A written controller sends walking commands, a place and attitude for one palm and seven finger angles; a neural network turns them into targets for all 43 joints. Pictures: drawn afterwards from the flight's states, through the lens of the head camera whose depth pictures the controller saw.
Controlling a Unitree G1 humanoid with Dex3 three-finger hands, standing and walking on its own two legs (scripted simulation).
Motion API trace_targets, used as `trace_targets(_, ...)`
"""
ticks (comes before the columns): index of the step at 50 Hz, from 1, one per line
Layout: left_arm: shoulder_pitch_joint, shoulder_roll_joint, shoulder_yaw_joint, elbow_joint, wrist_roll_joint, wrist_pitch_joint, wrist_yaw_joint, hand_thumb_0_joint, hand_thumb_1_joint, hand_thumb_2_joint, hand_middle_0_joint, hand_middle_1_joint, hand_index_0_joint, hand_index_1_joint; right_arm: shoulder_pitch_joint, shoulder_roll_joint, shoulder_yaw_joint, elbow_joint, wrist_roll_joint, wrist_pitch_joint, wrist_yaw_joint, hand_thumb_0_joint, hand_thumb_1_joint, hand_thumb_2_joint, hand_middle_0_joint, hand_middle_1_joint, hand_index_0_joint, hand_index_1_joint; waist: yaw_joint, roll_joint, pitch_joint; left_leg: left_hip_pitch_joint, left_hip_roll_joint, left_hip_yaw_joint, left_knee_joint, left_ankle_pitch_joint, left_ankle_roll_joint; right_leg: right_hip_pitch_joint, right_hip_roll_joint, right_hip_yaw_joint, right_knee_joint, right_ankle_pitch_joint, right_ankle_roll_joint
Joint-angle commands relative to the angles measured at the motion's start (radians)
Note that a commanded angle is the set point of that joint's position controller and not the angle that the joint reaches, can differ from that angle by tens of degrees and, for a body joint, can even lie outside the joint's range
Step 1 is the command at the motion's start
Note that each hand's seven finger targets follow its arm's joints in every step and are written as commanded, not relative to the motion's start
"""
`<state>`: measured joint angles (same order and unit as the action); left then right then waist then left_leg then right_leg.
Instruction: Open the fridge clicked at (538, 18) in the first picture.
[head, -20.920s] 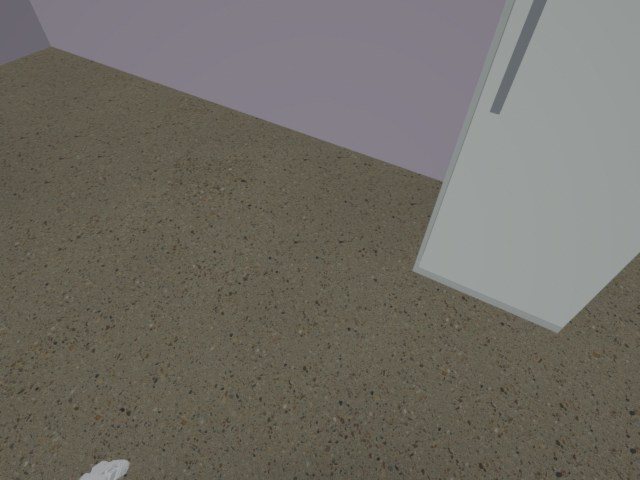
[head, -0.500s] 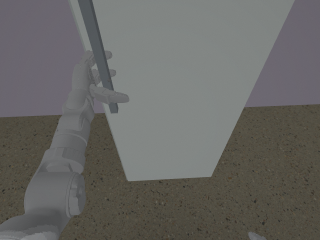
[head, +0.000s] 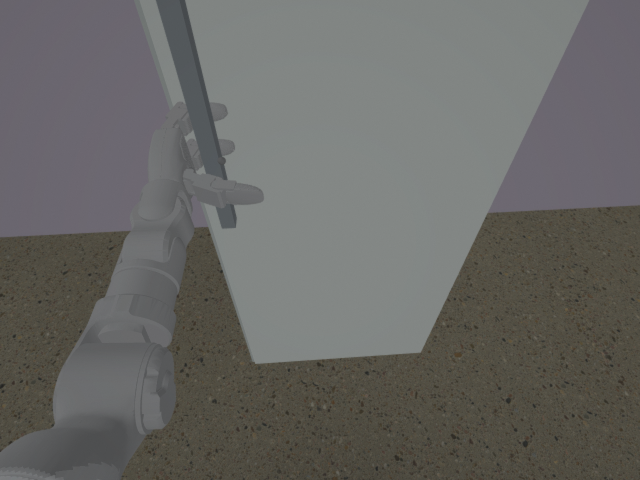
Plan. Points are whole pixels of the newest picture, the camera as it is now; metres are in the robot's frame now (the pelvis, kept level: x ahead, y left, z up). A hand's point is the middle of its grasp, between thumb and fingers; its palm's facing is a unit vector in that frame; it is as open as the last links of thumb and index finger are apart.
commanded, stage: grip the handle and tug to test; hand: left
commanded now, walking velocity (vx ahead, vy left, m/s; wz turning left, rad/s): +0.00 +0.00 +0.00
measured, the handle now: (206, 118) +0.52 +0.15 +0.19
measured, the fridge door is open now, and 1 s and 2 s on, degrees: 0 0 7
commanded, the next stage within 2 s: pull the door a little, standing still in 1.32 s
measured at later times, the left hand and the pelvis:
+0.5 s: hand (222, 159) +0.46 +0.13 +0.17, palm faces +0.07 -1.00 +0.00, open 6.8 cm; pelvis +0.00 +0.00 +0.00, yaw +0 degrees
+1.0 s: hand (222, 159) +0.47 +0.13 +0.17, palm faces +0.06 -1.00 +0.01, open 5.6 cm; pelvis +0.00 -0.01 +0.00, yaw +0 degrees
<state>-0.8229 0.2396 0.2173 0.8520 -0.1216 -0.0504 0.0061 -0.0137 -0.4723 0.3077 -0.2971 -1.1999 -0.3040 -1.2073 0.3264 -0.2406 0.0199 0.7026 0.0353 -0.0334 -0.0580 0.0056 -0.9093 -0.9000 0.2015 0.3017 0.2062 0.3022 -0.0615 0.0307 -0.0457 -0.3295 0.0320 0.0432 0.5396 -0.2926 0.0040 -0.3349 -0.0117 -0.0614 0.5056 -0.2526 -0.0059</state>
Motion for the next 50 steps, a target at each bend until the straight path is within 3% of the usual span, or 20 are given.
trace_targets(1, -0.499, 0.187, 0.019, -0.256, 0.005, -0.068, 0.000, 0.000, -0.220, 0.420, -0.330, -1.240, -0.330, -1.240, -0.011, -0.137, -0.050, -0.120, 0.006, -0.043, -0.007, 0.000, -0.900, -0.900, 0.200, 0.300, 0.200, 0.300, 0.007, -0.018, -0.334, 0.144, -0.026, -0.034, -0.041, 0.311, 0.025, 0.136, 0.032, 0.016, -0.029, 0.329, -0.022)
trace_targets(3, -0.534, 0.135, -0.027, -0.250, 0.002, -0.064, -0.003, 0.000, -0.127, 0.460, -0.340, -1.253, -0.340, -1.253, -0.012, -0.132, -0.048, -0.116, 0.007, -0.046, -0.006, 0.000, -0.900, -0.900, 0.200, 0.300, 0.200, 0.300, -0.011, -0.008, -0.307, 0.152, -0.025, -0.038, -0.041, 0.289, 0.023, 0.102, 0.034, 0.014, -0.038, 0.303, -0.020)
trace_targets(4, -0.535, 0.144, -0.021, -0.233, 0.002, -0.065, -0.002, 0.000, -0.080, 0.480, -0.345, -1.260, -0.345, -1.260, -0.003, -0.137, -0.050, -0.112, 0.006, -0.047, -0.008, 0.000, -0.900, -0.900, 0.200, 0.300, 0.200, 0.300, -0.014, -0.036, -0.293, 0.140, -0.023, -0.043, -0.043, 0.279, 0.024, 0.103, 0.033, 0.009, -0.040, 0.286, -0.020)
trace_targets(9, -0.564, 0.146, -0.015, -0.216, -0.002, -0.068, 0.007, 0.000, 0.153, 0.580, -0.370, -1.293, -0.370, -1.293, 0.000, -0.140, -0.048, -0.105, 0.004, -0.053, -0.010, 0.000, -0.900, -0.900, 0.200, 0.300, 0.200, 0.300, -0.015, -0.032, -0.319, 0.150, -0.026, -0.048, -0.045, 0.264, 0.023, 0.094, 0.033, 0.012, -0.040, 0.265, -0.020)
trace_targets(11, -0.579, 0.180, 0.010, -0.219, 0.004, -0.076, 0.014, 0.000, 0.247, 0.620, -0.380, -1.307, -0.380, -1.307, 0.003, -0.140, -0.048, -0.099, 0.002, -0.056, -0.009, 0.000, -0.900, -0.900, 0.200, 0.300, 0.200, 0.300, -0.010, -0.025, -0.336, 0.148, -0.027, -0.046, -0.043, 0.265, 0.023, 0.099, 0.032, 0.016, -0.036, 0.274, -0.019)
trace_targets(13, -0.576, 0.147, -0.018, -0.219, 0.009, -0.082, 0.011, 0.000, 0.340, 0.660, -0.390, -1.320, -0.390, -1.320, 0.002, -0.136, -0.048, -0.103, 0.002, -0.059, -0.006, 0.000, -0.900, -0.900, 0.200, 0.300, 0.200, 0.300, -0.012, -0.006, -0.346, 0.156, -0.027, -0.044, -0.040, 0.281, 0.020, 0.095, 0.032, 0.015, -0.030, 0.287, -0.021)
trace_targets(14, -0.567, 0.165, -0.007, -0.207, 0.014, -0.087, 0.014, 0.000, 0.387, 0.680, -0.395, -1.327, -0.395, -1.327, 0.012, -0.141, -0.050, -0.099, 0.000, -0.059, -0.006, 0.000, -0.900, -0.900, 0.200, 0.300, 0.200, 0.300, -0.012, -0.035, -0.348, 0.152, -0.026, -0.051, -0.037, 0.289, 0.021, 0.103, 0.033, 0.011, -0.028, 0.287, -0.021)
trace_targets(15, -0.561, 0.156, -0.010, -0.220, 0.010, -0.090, 0.012, 0.000, 0.433, 0.700, -0.400, -1.333, -0.400, -1.333, 0.002, -0.138, -0.049, -0.105, 0.002, -0.059, -0.004, 0.000, -0.900, -0.900, 0.200, 0.300, 0.200, 0.300, -0.006, -0.001, -0.356, 0.160, -0.026, -0.045, -0.036, 0.296, 0.021, 0.100, 0.032, 0.016, -0.026, 0.296, -0.022)
trace_targets(19, -0.562, 0.153, -0.017, -0.194, 0.005, -0.090, 0.006, 0.000, 0.620, 0.780, -0.420, -1.360, -0.420, -1.360, 0.010, -0.143, -0.051, -0.101, 0.002, -0.059, -0.005, 0.000, -0.900, -0.900, 0.200, 0.300, 0.200, 0.300, -0.017, -0.058, -0.337, 0.145, -0.024, -0.046, -0.038, 0.277, 0.024, 0.105, 0.034, 0.013, -0.034, 0.289, -0.018)
trace_targets(21, -0.572, 0.140, -0.025, -0.222, 0.004, -0.093, 0.004, 0.000, 0.713, 0.820, -0.430, -1.373, -0.430, -1.373, 0.000, -0.137, -0.049, -0.107, 0.003, -0.062, -0.003, 0.000, -0.900, -0.900, 0.200, 0.300, 0.200, 0.300, -0.011, -0.006, -0.344, 0.157, -0.026, -0.043, -0.038, 0.286, 0.022, 0.097, 0.033, 0.016, -0.029, 0.296, -0.020)
trace_targets(25, -0.570, 0.136, -0.029, -0.200, 0.001, -0.088, 0.003, 0.000, 0.900, 0.900, -0.450, -1.400, -0.450, -1.400, 0.002, -0.138, -0.049, -0.102, 0.005, -0.061, -0.004, 0.000, -0.900, -0.900, 0.200, 0.300, 0.200, 0.300, -0.018, -0.024, -0.317, 0.145, -0.025, -0.043, -0.038, 0.269, 0.024, 0.088, 0.034, 0.015, -0.035, 0.284, -0.018)
trace_targets(27, -0.566, 0.177, 0.005, -0.194, 0.003, -0.087, 0.002, 0.000, 0.900, 0.900, -0.450, -1.400, -0.450, -1.400, 0.009, -0.141, -0.050, -0.098, 0.003, -0.060, -0.005, 0.000, -0.900, -0.900, 0.200, 0.300, 0.200, 0.300, -0.011, -0.023, -0.338, 0.144, -0.027, -0.040, -0.035, 0.276, 0.025, 0.102, 0.034, 0.019, -0.034, 0.299, -0.019)
trace_targets(28, -0.580, 0.164, -0.013, -0.206, 0.005, -0.088, 0.000, 0.000, 0.900, 0.900, -0.450, -1.400, -0.450, -1.400, 0.009, -0.139, -0.048, -0.099, 0.003, -0.059, -0.005, 0.000, -0.900, -0.900, 0.200, 0.300, 0.200, 0.300, -0.016, -0.027, -0.342, 0.142, -0.029, -0.042, -0.038, 0.278, 0.024, 0.109, 0.032, 0.017, -0.033, 0.305, -0.019)
trace_targets(31, -0.525, 0.181, 0.018, -0.239, -0.004, -0.092, -0.003, 0.000, 0.900, 0.900, -0.450, -1.400, -0.450, -1.400, 0.007, -0.139, -0.053, -0.106, 0.003, -0.061, -0.003, 0.000, -0.900, -0.900, 0.200, 0.300, 0.200, 0.300, 0.005, -0.021, -0.386, 0.165, -0.028, -0.039, -0.031, 0.333, 0.024, 0.140, 0.035, 0.016, -0.023, 0.354, -0.022)
trace_targets(33, -0.501, 0.170, 0.015, -0.253, -0.011, -0.088, -0.009, 0.000, 0.900, 0.900, -0.450, -1.400, -0.450, -1.400, -0.001, -0.138, -0.052, -0.114, 0.004, -0.058, -0.003, 0.000, -0.900, -0.900, 0.200, 0.300, 0.200, 0.300, 0.006, -0.047, -0.381, 0.156, -0.029, -0.030, -0.031, 0.344, 0.027, 0.159, 0.035, 0.017, -0.025, 0.382, -0.019)
trace_targets(35, -0.500, 0.160, -0.002, -0.226, -0.011, -0.080, -0.012, 0.000, 0.900, 0.900, -0.450, -1.400, -0.450, -1.400, -0.001, -0.140, -0.048, -0.110, 0.006, -0.052, -0.004, 0.000, -0.900, -0.900, 0.200, 0.300, 0.200, 0.300, -0.004, -0.064, -0.324, 0.130, -0.028, -0.031, -0.039, 0.313, 0.029, 0.146, 0.034, 0.016, -0.034, 0.358, -0.016)
trace_targets(36, -0.508, 0.186, 0.021, -0.230, -0.011, -0.078, -0.010, 0.000, 0.900, 0.900, -0.450, -1.400, -0.450, -1.400, -0.002, -0.141, -0.050, -0.111, 0.007, -0.052, -0.005, 0.000, -0.900, -0.900, 0.200, 0.300, 0.200, 0.300, -0.001, -0.061, -0.318, 0.127, -0.029, -0.030, -0.039, 0.298, 0.029, 0.144, 0.034, 0.018, -0.036, 0.348, -0.016)
trace_targets(42, -0.499, 0.198, 0.031, -0.219, -0.006, -0.065, -0.013, 0.000, 0.900, 0.900, -0.450, -1.400, -0.450, -1.400, -0.008, -0.137, -0.048, -0.114, 0.006, -0.044, -0.010, 0.000, -0.900, -0.900, 0.200, 0.300, 0.200, 0.300, 0.003, -0.031, -0.312, 0.127, -0.032, -0.023, -0.042, 0.293, 0.030, 0.145, 0.031, 0.023, -0.042, 0.348, -0.016)
trace_targets(45, -0.482, 0.237, 0.062, -0.227, -0.008, -0.064, -0.016, 0.000, 0.900, 0.900, -0.450, -1.400, -0.450, -1.400, -0.007, -0.141, -0.047, -0.117, 0.006, -0.039, -0.013, 0.000, -0.900, -0.900, 0.200, 0.300, 0.200, 0.300, 0.010, -0.046, -0.339, 0.126, -0.033, -0.024, -0.041, 0.306, 0.031, 0.169, 0.029, 0.024, -0.039, 0.364, -0.016)
trace_targets(50, -0.423, 0.198, 0.043, -0.253, -0.019, -0.055, -0.024, 0.000, 0.900, 0.900, -0.450, -1.400, -0.450, -1.400, -0.023, -0.137, -0.047, -0.136, 0.009, -0.037, -0.011, 0.000, -0.900, -0.900, 0.200, 0.300, 0.200, 0.300, 0.021, -0.040, -0.336, 0.129, -0.034, -0.018, -0.045, 0.311, 0.030, 0.178, 0.029, 0.020, -0.037, 0.372, -0.016)
